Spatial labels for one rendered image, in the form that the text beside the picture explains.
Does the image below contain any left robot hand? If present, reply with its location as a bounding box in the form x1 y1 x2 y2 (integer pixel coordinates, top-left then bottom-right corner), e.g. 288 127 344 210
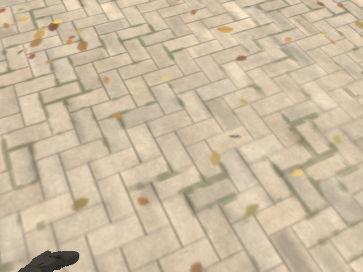
18 251 79 272

